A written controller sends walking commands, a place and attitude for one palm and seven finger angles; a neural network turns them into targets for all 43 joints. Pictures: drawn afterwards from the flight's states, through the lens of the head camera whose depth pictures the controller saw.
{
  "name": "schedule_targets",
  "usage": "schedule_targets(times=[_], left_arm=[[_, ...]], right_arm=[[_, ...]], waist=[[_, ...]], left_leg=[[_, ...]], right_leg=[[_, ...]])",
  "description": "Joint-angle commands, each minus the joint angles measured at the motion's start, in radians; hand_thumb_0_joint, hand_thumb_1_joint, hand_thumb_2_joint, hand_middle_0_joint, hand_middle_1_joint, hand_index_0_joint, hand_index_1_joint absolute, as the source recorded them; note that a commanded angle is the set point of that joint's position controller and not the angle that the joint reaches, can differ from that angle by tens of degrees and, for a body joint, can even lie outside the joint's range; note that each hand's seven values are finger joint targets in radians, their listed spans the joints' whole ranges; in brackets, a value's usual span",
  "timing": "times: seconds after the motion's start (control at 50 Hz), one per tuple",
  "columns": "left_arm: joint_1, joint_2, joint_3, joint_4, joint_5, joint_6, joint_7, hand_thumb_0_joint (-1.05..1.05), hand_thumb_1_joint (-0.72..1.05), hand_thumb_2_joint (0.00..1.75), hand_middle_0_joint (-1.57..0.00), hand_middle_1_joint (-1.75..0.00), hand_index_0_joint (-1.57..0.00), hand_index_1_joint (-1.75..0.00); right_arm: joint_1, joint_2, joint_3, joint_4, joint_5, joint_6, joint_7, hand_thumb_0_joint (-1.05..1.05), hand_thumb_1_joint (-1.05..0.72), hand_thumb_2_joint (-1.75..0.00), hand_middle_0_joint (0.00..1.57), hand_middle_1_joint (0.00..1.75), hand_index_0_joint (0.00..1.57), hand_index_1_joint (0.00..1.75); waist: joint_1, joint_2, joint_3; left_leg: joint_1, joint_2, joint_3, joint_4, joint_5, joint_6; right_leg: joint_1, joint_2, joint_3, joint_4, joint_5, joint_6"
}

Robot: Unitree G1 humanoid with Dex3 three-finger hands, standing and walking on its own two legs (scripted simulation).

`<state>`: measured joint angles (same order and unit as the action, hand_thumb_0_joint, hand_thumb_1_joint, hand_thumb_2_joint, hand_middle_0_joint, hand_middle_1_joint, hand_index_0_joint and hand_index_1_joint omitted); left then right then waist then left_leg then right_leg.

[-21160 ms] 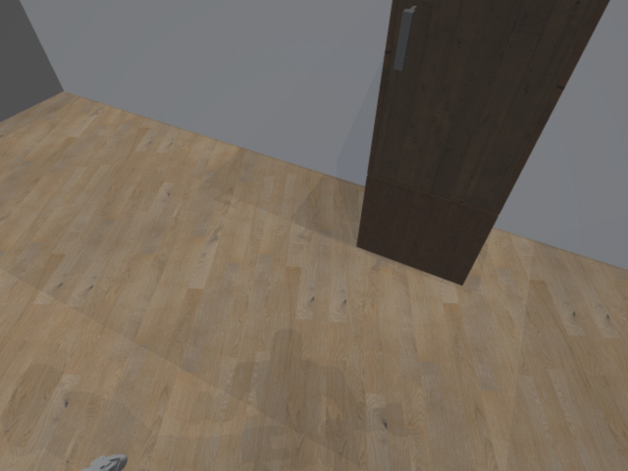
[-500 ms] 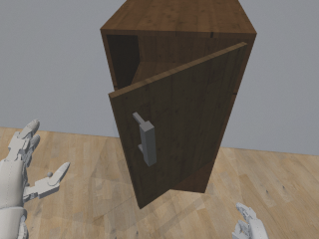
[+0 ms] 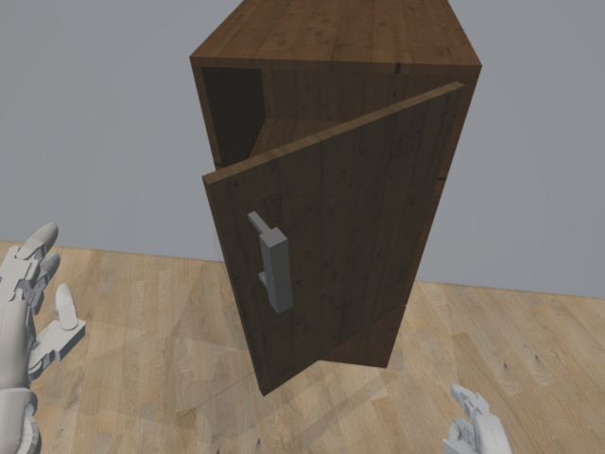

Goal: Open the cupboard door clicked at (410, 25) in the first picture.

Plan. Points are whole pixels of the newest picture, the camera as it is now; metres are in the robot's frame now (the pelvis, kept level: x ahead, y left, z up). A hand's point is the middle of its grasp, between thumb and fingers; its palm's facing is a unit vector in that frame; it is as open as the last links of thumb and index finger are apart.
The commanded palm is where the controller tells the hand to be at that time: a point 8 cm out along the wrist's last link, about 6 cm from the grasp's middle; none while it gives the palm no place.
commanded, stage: draw the hand back to the body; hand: left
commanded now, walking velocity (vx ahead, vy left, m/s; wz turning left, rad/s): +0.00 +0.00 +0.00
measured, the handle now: (268, 262) +0.32 +0.09 +0.11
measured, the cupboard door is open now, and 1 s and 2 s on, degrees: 42 42 42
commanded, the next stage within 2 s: step back with the hand held close in 0.02 s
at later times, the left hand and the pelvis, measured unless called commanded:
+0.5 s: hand (60, 354) +0.16 +0.27 +0.14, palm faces +0.32 -0.80 -0.51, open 7.4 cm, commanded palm +0.10 +0.32 +0.17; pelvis -0.04 +0.02 -0.01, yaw -1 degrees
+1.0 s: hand out of the picture +0.07 +0.30 +0.14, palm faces +0.44 -0.80 -0.41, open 7.4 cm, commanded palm +0.01 +0.35 +0.17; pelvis -0.13 +0.04 -0.03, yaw +1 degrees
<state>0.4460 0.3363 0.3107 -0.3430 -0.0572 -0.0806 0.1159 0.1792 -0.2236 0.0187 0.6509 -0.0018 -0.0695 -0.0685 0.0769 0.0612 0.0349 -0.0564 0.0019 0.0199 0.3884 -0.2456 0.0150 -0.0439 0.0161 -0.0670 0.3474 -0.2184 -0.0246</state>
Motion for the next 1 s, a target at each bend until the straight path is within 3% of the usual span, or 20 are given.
schedule_targets(times=[0.0, 0.1, 0.12, 0.14, 0.16, 0.2, 0.26, 0.36, 0.4, 0.42, 0.56, 0.7, 0.78, 0.82, 0.84, 0.88, 0.92, 0.94, 0.96, 0.98], left_arm=[[-0.101, 0.181, 0.121, -0.214, 0.000, -0.070, 0.019, 0.00, 0.90, 0.90, -0.20, -0.30, -0.20, -0.30], [-0.099, 0.182, 0.120, -0.207, 0.001, -0.076, 0.017, 0.00, 0.90, 0.90, -0.20, -0.30, -0.20, -0.30], [-0.171, 0.221, 0.132, -0.319, 0.001, -0.086, 0.022, 0.00, 0.90, 0.90, -0.20, -0.30, -0.20, -0.30], [-0.176, 0.339, 0.262, -0.336, -0.006, -0.119, 0.027, 0.00, 0.90, 0.90, -0.20, -0.30, -0.20, -0.30], [-0.065, 0.246, 0.195, -0.245, -0.004, -0.118, 0.011, 0.00, 0.90, 0.90, -0.20, -0.30, -0.20, -0.30], [-0.003, 0.208, 0.155, -0.237, 0.002, -0.106, 0.004, 0.00, 0.90, 0.90, -0.20, -0.30, -0.20, -0.30], [0.060, 0.206, 0.162, -0.257, 0.001, -0.118, 0.009, 0.00, 0.90, 0.90, -0.20, -0.30, -0.20, -0.30], [0.110, 0.250, 0.208, -0.324, -0.003, -0.117, 0.023, 0.00, 0.90, 0.90, -0.20, -0.30, -0.20, -0.30], [0.117, 0.258, 0.217, -0.348, -0.004, -0.119, 0.027, 0.00, 0.90, 0.90, -0.20, -0.30, -0.20, -0.30], [0.114, 0.273, 0.226, -0.360, -0.003, -0.121, 0.031, 0.00, 0.90, 0.90, -0.20, -0.30, -0.20, -0.30], [0.131, 0.264, 0.238, -0.402, 0.010, -0.139, 0.046, 0.00, 0.90, 0.90, -0.20, -0.30, -0.20, -0.30], [0.069, 0.233, 0.237, -0.368, 0.041, -0.167, 0.050, 0.00, 0.90, 0.90, -0.20, -0.30, -0.20, -0.30], [0.047, 0.239, 0.236, -0.382, 0.045, -0.182, 0.053, 0.00, 0.90, 0.90, -0.20, -0.30, -0.20, -0.30], [0.037, 0.260, 0.238, -0.394, 0.040, -0.187, 0.063, 0.00, 0.90, 0.90, -0.20, -0.30, -0.20, -0.30], [0.029, 0.240, 0.212, -0.406, 0.033, -0.188, 0.067, 0.00, 0.90, 0.90, -0.20, -0.30, -0.20, -0.30], [0.017, 0.251, 0.216, -0.416, 0.031, -0.189, 0.077, 0.00, 0.90, 0.90, -0.20, -0.30, -0.20, -0.30], [0.017, 0.278, 0.242, -0.436, 0.030, -0.192, 0.084, 0.00, 0.90, 0.90, -0.20, -0.30, -0.20, -0.30], [0.026, 0.274, 0.250, -0.455, 0.028, -0.197, 0.084, 0.00, 0.90, 0.90, -0.20, -0.30, -0.20, -0.30], [0.024, 0.265, 0.258, -0.474, 0.035, -0.203, 0.083, 0.00, 0.90, 0.90, -0.20, -0.30, -0.20, -0.30], [0.013, 0.280, 0.289, -0.489, 0.046, -0.209, 0.085, 0.00, 0.90, 0.90, -0.20, -0.30, -0.20, -0.30]], right_arm=[[-0.139, -0.100, -0.034, -0.160, 0.001, -0.064, -0.014, 0.00, -0.90, -0.90, 0.20, 0.30, 0.20, 0.30], [-0.141, -0.104, -0.036, -0.156, 0.000, -0.069, -0.013, 0.00, -0.90, -0.90, 0.20, 0.30, 0.20, 0.30], [-0.153, -0.109, -0.034, -0.170, 0.003, -0.077, -0.013, 0.00, -0.90, -0.90, 0.20, 0.30, 0.20, 0.30], [-0.126, -0.129, -0.034, -0.200, 0.015, -0.059, -0.015, 0.00, -0.90, -0.90, 0.20, 0.30, 0.20, 0.30], [-0.123, -0.111, -0.037, -0.180, 0.009, -0.042, -0.013, 0.00, -0.90, -0.90, 0.20, 0.30, 0.20, 0.30], [-0.124, -0.115, -0.043, -0.197, 0.008, -0.023, -0.007, 0.00, -0.90, -0.90, 0.20, 0.30, 0.20, 0.30], [-0.108, -0.125, -0.053, -0.207, 0.008, -0.007, -0.012, 0.00, -0.90, -0.90, 0.20, 0.30, 0.20, 0.30], [-0.103, -0.125, -0.069, -0.237, 0.018, 0.017, -0.019, 0.00, -0.90, -0.90, 0.20, 0.30, 0.20, 0.30], [-0.105, -0.121, -0.072, -0.249, 0.023, 0.021, -0.022, 0.00, -0.90, -0.90, 0.20, 0.30, 0.20, 0.30], [-0.112, -0.123, -0.072, -0.247, 0.022, 0.022, -0.026, 0.00, -0.90, -0.90, 0.20, 0.30, 0.20, 0.30], [-0.093, -0.132, -0.071, -0.262, 0.015, 0.008, -0.029, 0.00, -0.90, -0.90, 0.20, 0.30, 0.20, 0.30], [-0.066, -0.146, -0.073, -0.268, 0.010, -0.022, -0.025, 0.00, -0.90, -0.90, 0.20, 0.30, 0.20, 0.30], [-0.046, -0.139, -0.076, -0.259, 0.005, -0.037, -0.022, 0.00, -0.90, -0.90, 0.20, 0.30, 0.20, 0.30], [-0.033, -0.134, -0.079, -0.235, 0.003, -0.039, -0.022, 0.00, -0.90, -0.90, 0.20, 0.30, 0.20, 0.30], [-0.027, -0.121, -0.071, -0.221, 0.005, -0.041, -0.018, 0.00, -0.90, -0.90, 0.20, 0.30, 0.20, 0.30], [-0.035, -0.115, -0.063, -0.208, 0.001, -0.043, -0.018, 0.00, -0.90, -0.90, 0.20, 0.30, 0.20, 0.30], [-0.058, -0.126, -0.062, -0.212, -0.001, -0.045, -0.028, 0.00, -0.90, -0.90, 0.20, 0.30, 0.20, 0.30], [-0.057, -0.137, -0.060, -0.223, -0.001, -0.048, -0.033, 0.00, -0.90, -0.90, 0.20, 0.30, 0.20, 0.30], [-0.070, -0.146, -0.059, -0.235, -0.005, -0.056, -0.035, 0.00, -0.90, -0.90, 0.20, 0.30, 0.20, 0.30], [-0.066, -0.142, -0.067, -0.233, -0.017, -0.070, -0.036, 0.00, -0.90, -0.90, 0.20, 0.30, 0.20, 0.30]], waist=[[-0.008, 0.014, -0.067], [-0.008, -0.004, -0.064], [-0.004, 0.049, -0.102], [-0.050, -0.009, 0.007], [-0.052, -0.067, -0.002], [-0.057, -0.101, -0.012], [-0.059, -0.010, -0.107], [-0.058, -0.044, -0.214], [-0.060, -0.070, -0.219], [-0.058, -0.038, -0.214], [-0.058, 0.045, -0.158], [-0.072, 0.028, -0.062], [-0.082, -0.058, -0.061], [-0.086, -0.136, -0.068], [-0.091, -0.180, -0.086], [-0.094, -0.176, -0.096], [-0.091, -0.060, -0.077], [-0.090, 0.042, -0.060], [-0.085, 0.234, -0.057], [-0.084, 0.334, -0.087]], left_leg=[[-0.003, 0.015, -0.027, -0.044, 0.237, 0.007], [-0.009, 0.015, -0.031, -0.050, 0.217, 0.008], [0.005, 0.012, -0.036, -0.044, 0.218, 0.007], [-0.083, 0.029, -0.067, -0.015, 0.155, 0.029], [-0.080, 0.025, -0.069, 0.012, 0.139, 0.031], [-0.075, 0.025, -0.056, 0.038, 0.154, 0.028], [-0.082, 0.048, -0.061, 0.032, 0.257, 0.021], [-0.102, 0.076, -0.068, 0.052, 0.393, 0.017], [-0.118, 0.079, -0.071, 0.061, 0.389, 0.018], [-0.129, 0.080, -0.075, 0.060, 0.378, 0.019], [-0.330, 0.124, -0.141, -0.019, 0.121, 0.045], [-0.640, 0.154, -0.190, -0.084, -0.372, 0.088], [-0.532, 0.094, -0.155, 0.060, -0.371, 0.065], [-0.346, 0.037, -0.101, 0.256, -0.278, 0.026], [-0.262, 0.019, -0.086, 0.341, -0.228, 0.012], [-0.191, 0.014, -0.070, 0.374, -0.181, 0.009], [-0.239, 0.053, -0.124, 0.213, -0.215, 0.024], [-0.343, 0.114, -0.220, 0.065, -0.300, 0.046], [-0.545, 0.233, -0.373, -0.158, -0.472, 0.091], [-0.699, 0.350, -0.524, -0.334, -0.573, 0.149]], right_leg=[[-0.013, -0.024, 0.053, -0.061, 0.159, 0.001], [-0.013, -0.023, 0.055, -0.066, 0.141, 0.002], [0.002, -0.027, 0.061, -0.065, 0.143, 0.001], [-0.128, -0.070, 0.137, -0.110, 0.155, 0.005], [-0.145, -0.093, 0.136, -0.117, 0.137, 0.006], [-0.181, -0.106, 0.133, -0.120, 0.137, 0.009], [-0.128, -0.107, 0.110, -0.043, 0.245, 0.009], [-0.071, -0.099, 0.094, 0.052, 0.380, 0.020], [-0.080, -0.100, 0.100, 0.072, 0.394, 0.021], [-0.086, -0.106, 0.100, 0.077, 0.386, 0.018], [-0.078, -0.069, 0.107, 0.155, 0.145, 0.022], [-0.013, -0.051, 0.128, 0.246, -0.048, 0.027], [-0.187, -0.108, 0.222, 0.105, -0.217, -0.007], [-0.398, -0.194, 0.300, -0.028, -0.336, -0.056], [-0.469, -0.240, 0.299, -0.051, -0.333, -0.077], [-0.532, -0.257, 0.269, -0.043, -0.293, -0.077], [-0.507, -0.191, 0.198, 0.043, -0.276, -0.043], [-0.446, -0.119, 0.153, 0.159, -0.283, -0.010], [-0.277, -0.015, 0.088, 0.416, -0.235, 0.029], [-0.131, 0.064, 0.078, 0.756, -0.228, 0.051]])
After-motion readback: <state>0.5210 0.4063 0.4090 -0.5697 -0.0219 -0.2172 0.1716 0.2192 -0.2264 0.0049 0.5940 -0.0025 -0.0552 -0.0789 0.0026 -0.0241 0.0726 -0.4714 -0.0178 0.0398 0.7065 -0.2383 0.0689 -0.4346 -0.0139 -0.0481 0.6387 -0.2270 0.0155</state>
